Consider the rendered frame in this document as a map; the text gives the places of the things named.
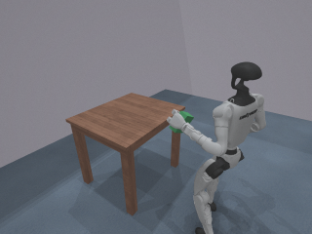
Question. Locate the right robot forearm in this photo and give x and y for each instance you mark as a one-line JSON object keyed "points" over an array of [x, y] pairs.
{"points": [[252, 131]]}

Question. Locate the robot right upper arm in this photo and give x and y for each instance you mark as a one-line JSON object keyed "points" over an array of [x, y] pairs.
{"points": [[259, 123]]}

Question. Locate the left robot shin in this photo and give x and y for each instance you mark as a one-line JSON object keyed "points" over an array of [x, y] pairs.
{"points": [[204, 213]]}

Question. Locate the robot left upper arm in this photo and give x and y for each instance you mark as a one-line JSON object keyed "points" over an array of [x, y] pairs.
{"points": [[222, 114]]}

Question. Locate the humanoid robot torso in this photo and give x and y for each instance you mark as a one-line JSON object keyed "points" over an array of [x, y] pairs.
{"points": [[239, 127]]}

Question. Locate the left robot forearm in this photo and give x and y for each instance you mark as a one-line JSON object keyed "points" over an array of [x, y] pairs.
{"points": [[206, 143]]}

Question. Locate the left robot hand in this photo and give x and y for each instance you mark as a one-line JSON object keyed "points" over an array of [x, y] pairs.
{"points": [[177, 121]]}

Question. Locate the table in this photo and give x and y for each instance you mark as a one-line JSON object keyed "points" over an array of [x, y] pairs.
{"points": [[124, 124]]}

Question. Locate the sponge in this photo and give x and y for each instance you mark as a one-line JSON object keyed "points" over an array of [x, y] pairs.
{"points": [[187, 117]]}

